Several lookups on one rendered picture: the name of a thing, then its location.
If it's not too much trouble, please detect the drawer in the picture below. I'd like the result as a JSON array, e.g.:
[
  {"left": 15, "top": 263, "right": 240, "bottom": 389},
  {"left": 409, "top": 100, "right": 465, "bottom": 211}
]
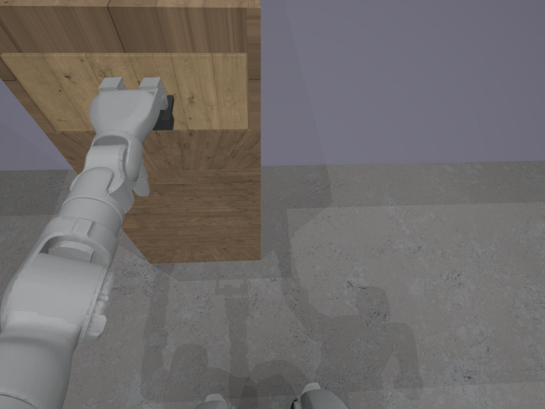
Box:
[{"left": 0, "top": 53, "right": 248, "bottom": 131}]

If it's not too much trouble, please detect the left robot upper arm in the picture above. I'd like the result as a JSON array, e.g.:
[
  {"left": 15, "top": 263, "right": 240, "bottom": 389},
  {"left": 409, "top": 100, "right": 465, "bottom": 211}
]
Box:
[{"left": 0, "top": 252, "right": 116, "bottom": 409}]

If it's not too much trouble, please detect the left robot hand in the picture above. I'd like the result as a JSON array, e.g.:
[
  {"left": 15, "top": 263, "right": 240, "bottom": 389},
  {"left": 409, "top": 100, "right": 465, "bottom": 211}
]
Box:
[{"left": 89, "top": 77, "right": 168, "bottom": 197}]

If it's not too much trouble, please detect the cabinet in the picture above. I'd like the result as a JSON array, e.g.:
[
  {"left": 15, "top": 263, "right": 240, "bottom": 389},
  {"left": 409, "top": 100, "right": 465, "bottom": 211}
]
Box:
[{"left": 0, "top": 0, "right": 261, "bottom": 264}]

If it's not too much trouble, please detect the left robot shin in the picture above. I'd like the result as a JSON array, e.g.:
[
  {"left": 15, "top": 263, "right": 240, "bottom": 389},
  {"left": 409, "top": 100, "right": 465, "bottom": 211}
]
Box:
[{"left": 205, "top": 394, "right": 225, "bottom": 402}]

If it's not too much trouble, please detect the robot left forearm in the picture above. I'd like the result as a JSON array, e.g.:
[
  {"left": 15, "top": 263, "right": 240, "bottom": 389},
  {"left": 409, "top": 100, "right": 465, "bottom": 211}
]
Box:
[{"left": 0, "top": 130, "right": 143, "bottom": 330}]

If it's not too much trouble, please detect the handle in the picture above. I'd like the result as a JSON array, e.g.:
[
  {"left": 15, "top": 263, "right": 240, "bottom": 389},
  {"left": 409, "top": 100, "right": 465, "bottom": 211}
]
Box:
[{"left": 153, "top": 95, "right": 175, "bottom": 130}]

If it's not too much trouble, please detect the right robot thigh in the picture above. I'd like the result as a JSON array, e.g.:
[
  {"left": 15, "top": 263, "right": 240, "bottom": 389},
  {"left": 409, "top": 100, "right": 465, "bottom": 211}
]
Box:
[{"left": 294, "top": 389, "right": 347, "bottom": 409}]

